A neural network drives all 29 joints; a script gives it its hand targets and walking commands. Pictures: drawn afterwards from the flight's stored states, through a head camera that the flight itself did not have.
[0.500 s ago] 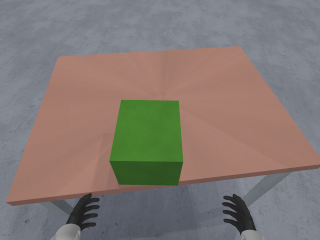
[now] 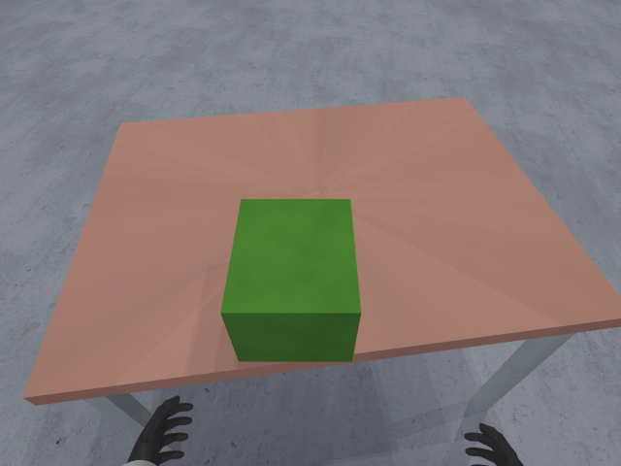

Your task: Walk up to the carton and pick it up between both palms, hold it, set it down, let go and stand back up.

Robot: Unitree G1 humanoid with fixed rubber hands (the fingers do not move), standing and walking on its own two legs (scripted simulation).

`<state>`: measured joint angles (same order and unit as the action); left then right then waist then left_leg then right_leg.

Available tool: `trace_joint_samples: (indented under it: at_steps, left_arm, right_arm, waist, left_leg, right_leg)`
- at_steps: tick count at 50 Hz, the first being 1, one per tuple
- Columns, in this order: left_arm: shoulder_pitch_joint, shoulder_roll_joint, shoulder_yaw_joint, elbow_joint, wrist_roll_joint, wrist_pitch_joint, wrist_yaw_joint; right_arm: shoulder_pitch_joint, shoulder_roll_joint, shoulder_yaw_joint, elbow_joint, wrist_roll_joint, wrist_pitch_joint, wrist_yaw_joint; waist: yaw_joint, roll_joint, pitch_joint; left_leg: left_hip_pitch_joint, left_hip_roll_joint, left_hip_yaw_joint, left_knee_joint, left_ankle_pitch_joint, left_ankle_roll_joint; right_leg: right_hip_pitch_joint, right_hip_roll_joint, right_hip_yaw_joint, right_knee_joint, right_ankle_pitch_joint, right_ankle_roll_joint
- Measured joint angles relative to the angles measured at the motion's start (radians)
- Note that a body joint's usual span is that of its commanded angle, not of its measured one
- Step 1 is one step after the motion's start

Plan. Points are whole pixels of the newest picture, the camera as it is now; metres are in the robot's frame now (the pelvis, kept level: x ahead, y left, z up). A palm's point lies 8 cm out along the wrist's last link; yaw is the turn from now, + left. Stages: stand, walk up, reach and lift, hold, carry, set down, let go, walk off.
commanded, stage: stand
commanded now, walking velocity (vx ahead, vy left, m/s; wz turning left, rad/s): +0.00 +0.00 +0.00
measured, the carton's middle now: (295, 278) +0.41 +0.06 -0.05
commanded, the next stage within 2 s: none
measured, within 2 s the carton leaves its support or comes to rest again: neither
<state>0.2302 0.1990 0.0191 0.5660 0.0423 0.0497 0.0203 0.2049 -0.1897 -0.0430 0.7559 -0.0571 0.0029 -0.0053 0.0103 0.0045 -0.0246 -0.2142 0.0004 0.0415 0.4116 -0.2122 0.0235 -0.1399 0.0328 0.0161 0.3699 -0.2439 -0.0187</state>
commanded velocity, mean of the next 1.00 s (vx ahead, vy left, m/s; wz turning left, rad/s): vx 0.00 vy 0.00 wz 0.00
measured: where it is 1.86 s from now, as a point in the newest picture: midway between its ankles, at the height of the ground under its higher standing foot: outside the picture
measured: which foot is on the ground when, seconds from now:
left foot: down 0.00-1.00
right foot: down 0.00-1.00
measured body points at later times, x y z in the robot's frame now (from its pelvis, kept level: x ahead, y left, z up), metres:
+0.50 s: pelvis +0.03 +0.02 +0.00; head +0.02 +0.02 +0.45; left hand +0.07 +0.26 -0.14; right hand +0.05 -0.24 -0.15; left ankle +0.00 +0.10 -0.74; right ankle -0.03 -0.11 -0.74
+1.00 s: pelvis +0.02 +0.02 +0.00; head +0.01 +0.02 +0.45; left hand -0.02 +0.24 -0.16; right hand -0.02 -0.20 -0.16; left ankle +0.00 +0.10 -0.74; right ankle -0.03 -0.11 -0.74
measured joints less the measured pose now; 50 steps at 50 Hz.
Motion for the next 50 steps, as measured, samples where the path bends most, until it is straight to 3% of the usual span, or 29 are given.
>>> trace_joint_samples:
  at_steps: [6,13,50]
  left_arm:
    - [0.074,0.017,0.010,0.086,-0.005,-0.061,0.003]
    - [0.105,0.019,0.008,0.147,-0.013,-0.073,0.013]
    - [0.152,-0.051,-0.042,0.512,-0.032,-0.058,0.035]
  right_arm:
    - [0.101,-0.042,-0.020,0.092,0.012,-0.002,0.022]
    - [0.136,-0.046,-0.019,0.152,0.019,-0.003,0.013]
    - [0.155,0.044,0.028,0.385,0.043,0.001,-0.026]
  waist:
    - [-0.013,-0.003,0.019]
    - [-0.012,0.001,0.019]
    - [-0.018,-0.008,0.039]
  left_leg:
    - [0.011,-0.016,-0.002,0.004,-0.015,0.008]
    - [0.038,-0.029,-0.006,-0.004,-0.027,0.017]
    - [0.097,-0.049,-0.007,-0.038,-0.011,0.030]
  right_leg:
    - [0.004,-0.015,0.000,0.023,-0.027,0.007]
    - [0.034,-0.028,-0.002,0.013,-0.040,0.016]
    - [0.088,-0.048,-0.001,-0.007,-0.032,0.033]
